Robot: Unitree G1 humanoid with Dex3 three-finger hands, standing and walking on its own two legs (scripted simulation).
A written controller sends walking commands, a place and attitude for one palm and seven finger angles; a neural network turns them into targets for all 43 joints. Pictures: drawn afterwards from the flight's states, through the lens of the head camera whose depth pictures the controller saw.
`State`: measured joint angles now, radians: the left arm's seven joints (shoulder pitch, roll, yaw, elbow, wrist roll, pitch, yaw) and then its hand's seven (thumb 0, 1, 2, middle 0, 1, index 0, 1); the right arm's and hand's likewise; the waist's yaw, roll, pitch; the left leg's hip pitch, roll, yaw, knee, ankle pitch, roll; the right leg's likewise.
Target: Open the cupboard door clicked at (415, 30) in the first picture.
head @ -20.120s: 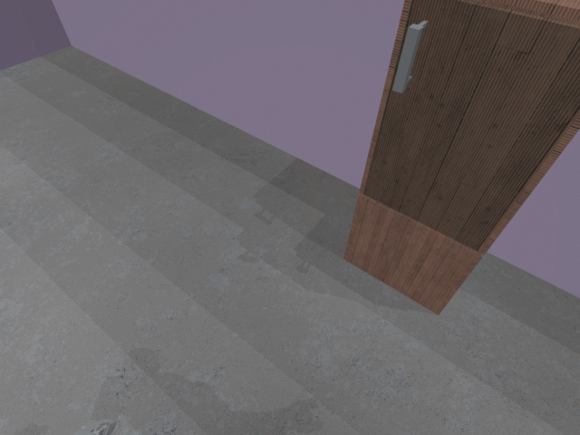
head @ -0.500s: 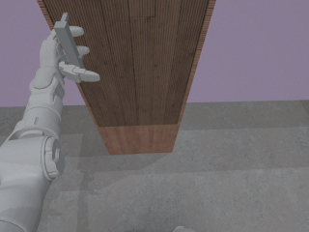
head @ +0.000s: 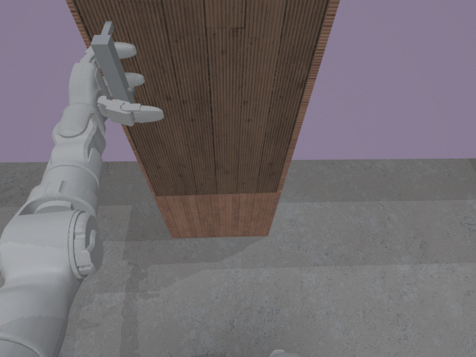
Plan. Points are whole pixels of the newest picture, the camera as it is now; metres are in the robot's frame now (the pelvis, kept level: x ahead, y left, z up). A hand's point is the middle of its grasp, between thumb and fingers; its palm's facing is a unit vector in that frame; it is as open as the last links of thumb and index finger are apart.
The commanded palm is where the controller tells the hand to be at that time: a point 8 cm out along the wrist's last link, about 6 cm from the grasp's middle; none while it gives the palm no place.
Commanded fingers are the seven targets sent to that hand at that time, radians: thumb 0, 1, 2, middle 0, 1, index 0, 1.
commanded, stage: close the thumb around the handle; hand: left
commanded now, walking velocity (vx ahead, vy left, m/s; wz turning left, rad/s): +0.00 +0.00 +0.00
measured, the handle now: (118, 71) +0.56 +0.17 +0.15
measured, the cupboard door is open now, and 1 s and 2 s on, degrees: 1 9 44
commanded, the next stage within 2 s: pull the door open along its arc in 0.52 s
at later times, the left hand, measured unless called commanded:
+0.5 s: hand (130, 90) +0.51 +0.14 +0.15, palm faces -0.02 -1.00 -0.01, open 5.6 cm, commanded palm +0.49 +0.18 +0.15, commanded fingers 0.00 0.90 0.90 -0.40 -1.35 -0.40 -1.35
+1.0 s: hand (131, 110) +0.47 +0.14 +0.15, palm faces -0.07 -1.00 +0.01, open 5.9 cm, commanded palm +0.40 +0.20 +0.15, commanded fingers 0.00 0.90 0.90 -0.40 -1.35 -0.40 -1.35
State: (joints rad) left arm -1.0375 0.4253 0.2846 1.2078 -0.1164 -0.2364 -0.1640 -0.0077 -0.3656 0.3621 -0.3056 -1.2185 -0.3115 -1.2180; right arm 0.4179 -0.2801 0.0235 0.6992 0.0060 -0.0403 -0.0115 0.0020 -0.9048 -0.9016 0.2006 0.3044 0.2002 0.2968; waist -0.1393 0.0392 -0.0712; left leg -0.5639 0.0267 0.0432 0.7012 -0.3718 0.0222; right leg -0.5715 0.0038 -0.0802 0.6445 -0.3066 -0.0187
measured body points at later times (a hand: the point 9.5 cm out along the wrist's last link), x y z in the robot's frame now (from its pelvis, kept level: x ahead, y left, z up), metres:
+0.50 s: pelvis +0.00 +0.00 +0.00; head +0.08 +0.00 +0.44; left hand +0.51 +0.20 +0.15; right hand -0.01 -0.26 -0.12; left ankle -0.02 +0.10 -0.72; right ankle +0.00 -0.11 -0.72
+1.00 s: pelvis +0.01 +0.00 +0.01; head +0.05 -0.02 +0.46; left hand +0.46 +0.19 +0.15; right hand +0.04 -0.26 -0.12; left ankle -0.02 +0.10 -0.72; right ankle +0.00 -0.11 -0.72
